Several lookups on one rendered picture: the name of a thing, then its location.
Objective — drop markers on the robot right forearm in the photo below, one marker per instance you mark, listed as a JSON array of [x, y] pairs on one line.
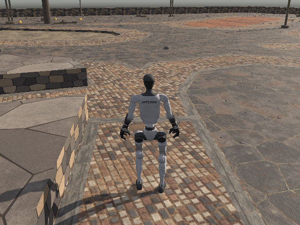
[[173, 122]]

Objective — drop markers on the humanoid robot torso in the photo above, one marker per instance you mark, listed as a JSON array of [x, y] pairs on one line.
[[149, 112]]

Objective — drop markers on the left robot upper arm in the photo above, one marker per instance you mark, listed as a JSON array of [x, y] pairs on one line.
[[132, 105]]

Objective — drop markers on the robot left hand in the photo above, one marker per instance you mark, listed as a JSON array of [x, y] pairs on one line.
[[122, 133]]

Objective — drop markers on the robot left forearm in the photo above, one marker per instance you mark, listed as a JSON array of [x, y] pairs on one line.
[[126, 123]]

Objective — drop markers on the robot right shin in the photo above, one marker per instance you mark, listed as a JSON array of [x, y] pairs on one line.
[[162, 170]]

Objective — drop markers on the robot right hand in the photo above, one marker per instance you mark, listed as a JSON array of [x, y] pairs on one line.
[[177, 131]]

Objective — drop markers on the right robot upper arm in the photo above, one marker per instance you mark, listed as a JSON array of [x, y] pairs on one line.
[[166, 105]]

